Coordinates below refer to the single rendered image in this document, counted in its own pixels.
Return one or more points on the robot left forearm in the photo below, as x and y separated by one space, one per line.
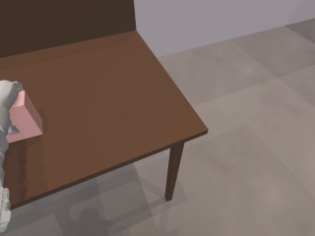
4 129

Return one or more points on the sponge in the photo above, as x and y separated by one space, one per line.
24 116

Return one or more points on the robot left upper arm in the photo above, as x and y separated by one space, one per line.
5 209

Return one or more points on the table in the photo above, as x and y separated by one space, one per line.
104 99

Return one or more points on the robot left hand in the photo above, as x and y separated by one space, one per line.
9 92

